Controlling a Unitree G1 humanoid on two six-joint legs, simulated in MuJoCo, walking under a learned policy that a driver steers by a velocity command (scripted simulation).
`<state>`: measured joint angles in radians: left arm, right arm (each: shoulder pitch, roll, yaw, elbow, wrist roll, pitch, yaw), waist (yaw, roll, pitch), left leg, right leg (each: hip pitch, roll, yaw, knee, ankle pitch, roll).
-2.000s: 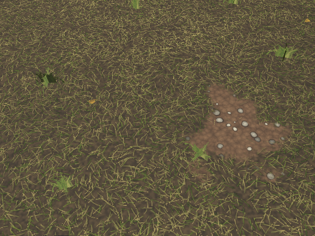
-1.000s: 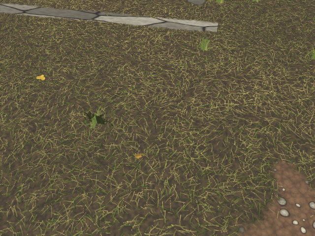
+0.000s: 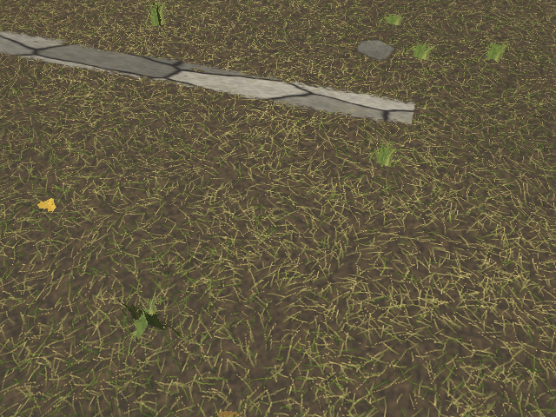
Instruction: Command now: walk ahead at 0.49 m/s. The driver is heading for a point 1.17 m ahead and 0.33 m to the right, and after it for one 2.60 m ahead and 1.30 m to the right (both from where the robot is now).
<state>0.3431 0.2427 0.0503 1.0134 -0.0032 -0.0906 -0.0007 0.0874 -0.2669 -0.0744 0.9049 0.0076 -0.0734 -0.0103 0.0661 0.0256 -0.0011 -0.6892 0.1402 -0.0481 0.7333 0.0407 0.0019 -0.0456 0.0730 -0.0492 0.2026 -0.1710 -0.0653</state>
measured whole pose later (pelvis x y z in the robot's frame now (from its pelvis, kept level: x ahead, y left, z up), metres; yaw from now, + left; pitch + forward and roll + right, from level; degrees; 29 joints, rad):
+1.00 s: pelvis +0.54 -0.07 +0.00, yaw -28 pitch +1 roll +1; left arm 0.32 0.25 0.08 0.83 -0.02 -0.06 0.00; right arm 0.04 -0.29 -0.08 0.80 -0.01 -0.10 -0.01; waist 0.05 0.03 0.04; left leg -0.65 0.11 -0.08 0.87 -0.15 -0.04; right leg -0.17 0.11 0.08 0.34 -0.18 -0.11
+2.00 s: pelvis +1.00 -0.36 +0.00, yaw -28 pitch +1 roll +0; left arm 0.20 0.25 0.06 0.83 0.03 -0.08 -0.01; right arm 0.21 -0.31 -0.07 0.83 0.01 -0.01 -0.02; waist 0.01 0.05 0.05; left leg -0.61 0.07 -0.04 1.03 -0.30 -0.04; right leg -0.23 0.01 -0.13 0.35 -0.16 -0.06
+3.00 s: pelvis +1.10 -0.40 -0.01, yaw -25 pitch -2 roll +0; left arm 0.20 0.22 0.02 1.09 0.01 0.00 0.03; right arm 0.12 -0.23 -0.05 1.04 0.00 0.02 -0.03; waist 0.01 0.01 0.04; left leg -0.25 0.01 0.00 0.49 -0.21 -0.01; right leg -0.12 -0.02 -0.05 0.48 -0.33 0.00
